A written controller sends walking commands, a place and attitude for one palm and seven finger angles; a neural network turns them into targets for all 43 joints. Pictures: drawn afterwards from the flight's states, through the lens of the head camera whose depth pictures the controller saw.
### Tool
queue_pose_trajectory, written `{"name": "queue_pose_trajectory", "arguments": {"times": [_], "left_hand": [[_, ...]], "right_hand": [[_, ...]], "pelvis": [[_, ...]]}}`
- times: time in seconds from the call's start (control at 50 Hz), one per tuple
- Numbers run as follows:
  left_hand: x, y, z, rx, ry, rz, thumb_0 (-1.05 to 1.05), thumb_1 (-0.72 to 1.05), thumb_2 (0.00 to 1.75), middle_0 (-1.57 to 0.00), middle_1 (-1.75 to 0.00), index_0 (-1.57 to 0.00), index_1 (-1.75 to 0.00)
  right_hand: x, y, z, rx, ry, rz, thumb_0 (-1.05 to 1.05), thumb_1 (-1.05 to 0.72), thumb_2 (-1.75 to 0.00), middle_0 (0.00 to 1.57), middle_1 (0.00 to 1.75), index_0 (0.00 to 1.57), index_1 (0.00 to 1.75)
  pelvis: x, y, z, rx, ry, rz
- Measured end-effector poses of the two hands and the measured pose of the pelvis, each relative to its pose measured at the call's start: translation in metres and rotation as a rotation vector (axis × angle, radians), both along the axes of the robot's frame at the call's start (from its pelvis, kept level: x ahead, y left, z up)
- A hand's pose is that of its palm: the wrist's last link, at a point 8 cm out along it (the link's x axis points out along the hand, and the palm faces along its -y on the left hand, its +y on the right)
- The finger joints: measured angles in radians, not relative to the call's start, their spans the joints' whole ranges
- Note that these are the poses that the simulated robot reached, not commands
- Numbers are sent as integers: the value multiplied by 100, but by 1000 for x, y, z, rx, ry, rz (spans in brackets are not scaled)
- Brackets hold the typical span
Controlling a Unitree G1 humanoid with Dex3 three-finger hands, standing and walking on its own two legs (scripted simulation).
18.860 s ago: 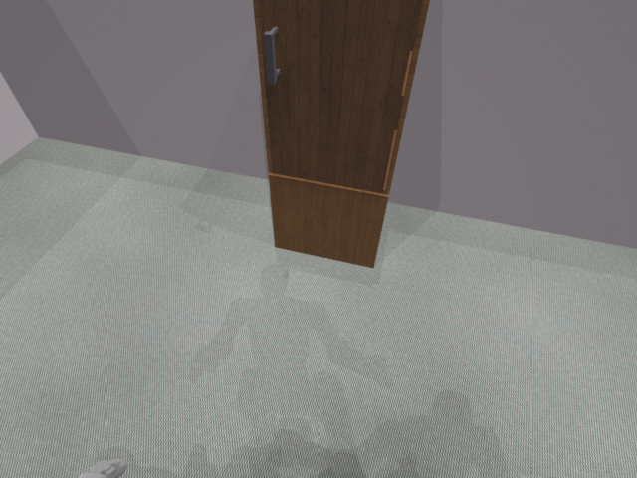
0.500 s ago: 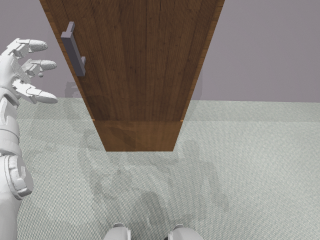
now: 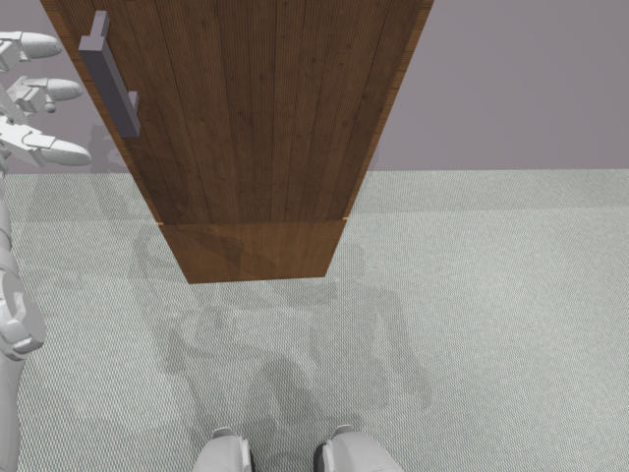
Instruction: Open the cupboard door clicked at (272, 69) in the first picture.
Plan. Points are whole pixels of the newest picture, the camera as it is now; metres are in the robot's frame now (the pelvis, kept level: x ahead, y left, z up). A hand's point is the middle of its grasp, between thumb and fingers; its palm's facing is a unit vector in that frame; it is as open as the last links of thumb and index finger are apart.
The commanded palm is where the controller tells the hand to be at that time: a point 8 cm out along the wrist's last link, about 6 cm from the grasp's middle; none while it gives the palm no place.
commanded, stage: move the hooked fingers beside the handle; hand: left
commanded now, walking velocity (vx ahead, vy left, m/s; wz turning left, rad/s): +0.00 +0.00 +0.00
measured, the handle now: (116, 78) +0.56 +0.19 +0.11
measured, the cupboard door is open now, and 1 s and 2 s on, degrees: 0 0 0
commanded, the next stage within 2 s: slide the fingers in behind the handle in 0.58 s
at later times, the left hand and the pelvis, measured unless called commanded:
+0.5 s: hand (50, 117) +0.50 +0.24 +0.11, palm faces +0.00 -1.00 +0.00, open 14.0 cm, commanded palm +0.49 +0.29 +0.11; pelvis +0.00 +0.00 +0.00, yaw +1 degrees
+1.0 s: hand (82, 114) +0.51 +0.21 +0.11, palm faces -0.02 -1.00 +0.00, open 14.0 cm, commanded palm +0.49 +0.26 +0.11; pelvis -0.01 -0.01 +0.00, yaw +1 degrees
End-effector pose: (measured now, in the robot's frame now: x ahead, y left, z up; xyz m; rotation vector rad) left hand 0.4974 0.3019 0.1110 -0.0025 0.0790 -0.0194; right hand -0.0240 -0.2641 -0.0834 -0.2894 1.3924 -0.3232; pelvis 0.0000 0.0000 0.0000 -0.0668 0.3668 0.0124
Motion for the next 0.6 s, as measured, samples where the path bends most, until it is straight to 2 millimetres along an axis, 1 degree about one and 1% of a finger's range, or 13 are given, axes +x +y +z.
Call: {"name": "queue_pose_trajectory", "arguments": {"times": [0.12,0.26,0.36,0.44,0.52,0.6], "left_hand": [[-2,0,0,-11,-41,7,-1,-50,30,-30,-120,-30,-120],[-10,2,3,5,-19,13,-1,-50,30,-30,-120,-30,-120],[-16,0,0,-8,-7,15,-1,-50,30,-30,-120,-30,-120],[-17,-3,-1,-11,-21,20,-1,-50,30,-30,-120,-30,-120],[-18,-6,3,3,-43,20,-1,-50,30,-30,-120,-30,-120],[-19,-8,5,5,-39,19,-1,-50,30,-30,-120,-30,-120]], "right_hand": [[2,9,-1,26,16,-10,1,-91,-90,20,30,20,30],[18,11,-2,38,-20,3,1,-90,-90,21,30,20,30],[31,8,-4,38,-49,32,1,-91,-90,21,30,20,30],[38,3,-4,25,-73,47,0,-91,-90,21,30,20,30],[38,-3,-4,16,-81,51,0,-91,-90,20,30,20,30],[33,-7,-4,14,-77,45,0,-91,-90,20,30,20,30]], "pelvis": [[7,4,2,-1,-8,-6],[11,5,4,-4,-26,5],[8,4,4,-1,-37,14],[4,1,2,0,-36,16],[1,-1,1,0,-35,17],[-1,-4,1,2,-35,17]]}}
